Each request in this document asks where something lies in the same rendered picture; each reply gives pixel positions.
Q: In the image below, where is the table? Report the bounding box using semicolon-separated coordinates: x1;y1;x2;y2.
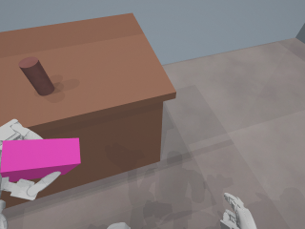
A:
0;12;176;209

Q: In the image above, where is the right robot hand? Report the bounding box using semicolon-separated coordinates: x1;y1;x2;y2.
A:
220;193;257;229

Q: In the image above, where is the sponge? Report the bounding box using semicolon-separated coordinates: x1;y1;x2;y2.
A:
0;137;81;182

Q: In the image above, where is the left robot hand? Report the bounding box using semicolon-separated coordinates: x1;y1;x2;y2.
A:
0;119;61;200

